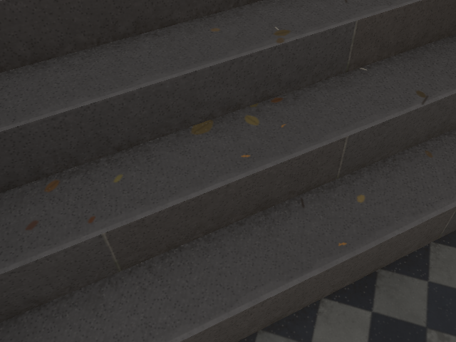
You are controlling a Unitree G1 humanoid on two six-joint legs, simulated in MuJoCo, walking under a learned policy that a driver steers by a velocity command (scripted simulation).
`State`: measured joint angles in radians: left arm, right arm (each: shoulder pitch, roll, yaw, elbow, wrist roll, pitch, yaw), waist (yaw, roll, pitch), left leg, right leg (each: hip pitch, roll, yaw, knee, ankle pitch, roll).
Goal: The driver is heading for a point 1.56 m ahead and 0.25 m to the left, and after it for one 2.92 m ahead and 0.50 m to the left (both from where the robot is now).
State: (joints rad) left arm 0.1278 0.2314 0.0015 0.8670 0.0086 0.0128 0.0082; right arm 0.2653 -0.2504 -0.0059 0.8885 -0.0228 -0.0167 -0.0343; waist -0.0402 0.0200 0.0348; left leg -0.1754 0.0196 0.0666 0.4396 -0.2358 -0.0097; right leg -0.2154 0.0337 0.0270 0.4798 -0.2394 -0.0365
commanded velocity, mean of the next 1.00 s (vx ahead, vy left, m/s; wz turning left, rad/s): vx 0.01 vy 0.00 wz -0.02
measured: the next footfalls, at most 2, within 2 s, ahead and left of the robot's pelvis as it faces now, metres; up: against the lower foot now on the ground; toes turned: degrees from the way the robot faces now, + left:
right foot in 1.80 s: +0.34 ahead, -0.14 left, +0.00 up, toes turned -1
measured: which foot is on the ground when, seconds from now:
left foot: down 0.00-1.00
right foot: down 0.00-1.00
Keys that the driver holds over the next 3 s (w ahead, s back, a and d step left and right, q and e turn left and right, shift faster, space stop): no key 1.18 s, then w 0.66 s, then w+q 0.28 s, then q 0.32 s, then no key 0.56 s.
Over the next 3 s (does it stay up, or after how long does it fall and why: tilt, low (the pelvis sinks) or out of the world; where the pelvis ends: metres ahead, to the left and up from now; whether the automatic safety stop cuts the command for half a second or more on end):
stays up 0.65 0.02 0.18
